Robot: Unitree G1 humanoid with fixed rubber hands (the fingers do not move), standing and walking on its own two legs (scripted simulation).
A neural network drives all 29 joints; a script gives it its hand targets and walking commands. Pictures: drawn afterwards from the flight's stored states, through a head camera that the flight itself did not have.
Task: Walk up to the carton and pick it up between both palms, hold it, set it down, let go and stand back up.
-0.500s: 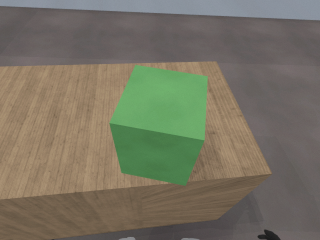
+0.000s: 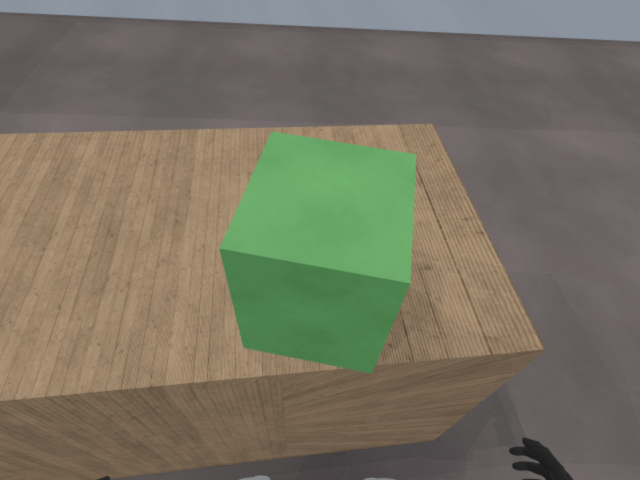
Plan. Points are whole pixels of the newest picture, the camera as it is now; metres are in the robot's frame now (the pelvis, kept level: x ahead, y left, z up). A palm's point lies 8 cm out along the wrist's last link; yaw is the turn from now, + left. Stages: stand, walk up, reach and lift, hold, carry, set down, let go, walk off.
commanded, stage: walk up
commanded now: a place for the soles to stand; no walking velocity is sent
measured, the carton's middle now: (323, 257) +0.41 -0.01 +0.02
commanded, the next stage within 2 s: reach and lift in 0.08 s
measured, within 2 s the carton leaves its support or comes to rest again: neither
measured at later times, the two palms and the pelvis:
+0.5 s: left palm (101, 472) +0.16 +0.26 -0.08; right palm out of the picture +0.12 -0.27 -0.09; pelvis +0.00 -0.01 +0.00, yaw +0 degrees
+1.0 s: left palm (97, 456) +0.18 +0.26 -0.05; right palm out of the picture +0.14 -0.21 -0.04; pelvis +0.01 +0.02 +0.02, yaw +0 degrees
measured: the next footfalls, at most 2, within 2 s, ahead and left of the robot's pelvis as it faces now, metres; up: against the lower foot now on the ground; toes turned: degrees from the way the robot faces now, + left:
none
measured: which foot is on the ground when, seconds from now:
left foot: down 0.00-1.00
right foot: down 0.00-1.00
